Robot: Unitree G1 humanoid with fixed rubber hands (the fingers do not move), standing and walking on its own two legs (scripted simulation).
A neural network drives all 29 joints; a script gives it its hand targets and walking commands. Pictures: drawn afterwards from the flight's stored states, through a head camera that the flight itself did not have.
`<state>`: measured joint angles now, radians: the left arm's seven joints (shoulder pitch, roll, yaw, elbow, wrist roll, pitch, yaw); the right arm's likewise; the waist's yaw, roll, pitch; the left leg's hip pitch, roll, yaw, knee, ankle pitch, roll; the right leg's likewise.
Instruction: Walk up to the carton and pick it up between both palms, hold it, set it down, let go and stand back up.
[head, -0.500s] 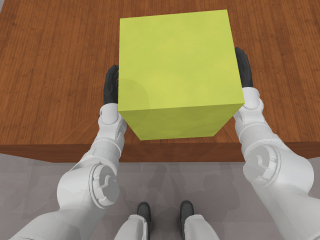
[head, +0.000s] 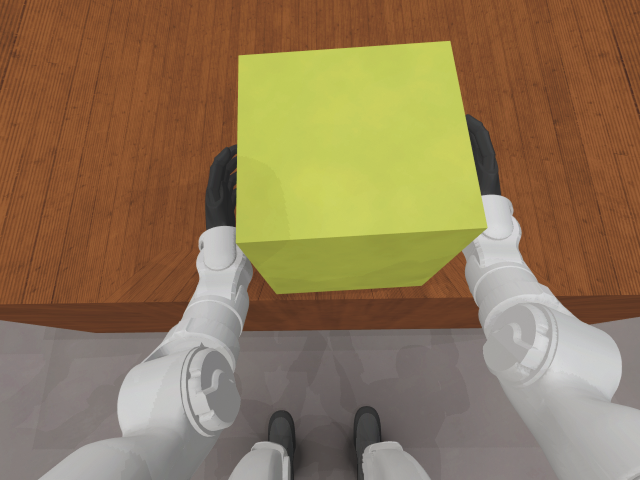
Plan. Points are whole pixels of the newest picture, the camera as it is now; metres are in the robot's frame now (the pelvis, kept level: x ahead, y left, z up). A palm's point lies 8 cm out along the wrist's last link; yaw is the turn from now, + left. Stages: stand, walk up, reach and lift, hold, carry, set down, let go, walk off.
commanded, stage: reach and lift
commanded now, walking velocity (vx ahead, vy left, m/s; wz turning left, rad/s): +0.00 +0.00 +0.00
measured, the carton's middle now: (346, 191) +0.46 -0.01 -0.06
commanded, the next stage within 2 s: none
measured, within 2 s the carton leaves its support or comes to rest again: leaves its support in 1.90 s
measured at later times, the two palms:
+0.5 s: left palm (224, 216) +0.42 +0.15 -0.04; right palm (478, 182) +0.46 -0.17 -0.02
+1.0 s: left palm (220, 221) +0.42 +0.16 -0.05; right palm (475, 193) +0.45 -0.17 -0.02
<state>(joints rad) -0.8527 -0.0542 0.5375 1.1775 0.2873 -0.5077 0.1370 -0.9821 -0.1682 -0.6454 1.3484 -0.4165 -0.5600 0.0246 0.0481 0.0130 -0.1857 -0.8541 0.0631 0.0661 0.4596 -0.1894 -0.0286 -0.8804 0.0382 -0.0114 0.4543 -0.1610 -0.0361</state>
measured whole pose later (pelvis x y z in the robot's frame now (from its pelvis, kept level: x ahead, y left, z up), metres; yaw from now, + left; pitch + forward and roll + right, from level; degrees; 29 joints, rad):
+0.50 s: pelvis +0.00 +0.00 -0.01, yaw +1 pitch +36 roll +1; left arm -0.87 -0.03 0.51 1.26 0.21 -0.60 0.12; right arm -0.98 -0.18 -0.57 1.38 -0.41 -0.62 -0.04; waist 0.03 -0.01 -0.23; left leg -0.92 0.05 0.06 0.48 -0.19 -0.02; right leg -0.96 0.03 -0.02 0.51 -0.18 -0.03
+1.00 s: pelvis -0.01 +0.01 -0.02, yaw +0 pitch +38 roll -1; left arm -0.87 0.01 0.30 1.35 0.03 -0.62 0.15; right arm -1.00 -0.23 -0.38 1.56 -0.21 -0.70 -0.06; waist 0.03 0.01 -0.34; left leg -1.07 0.07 0.04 0.68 -0.28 -0.02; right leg -1.07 0.03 -0.03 0.63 -0.23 -0.02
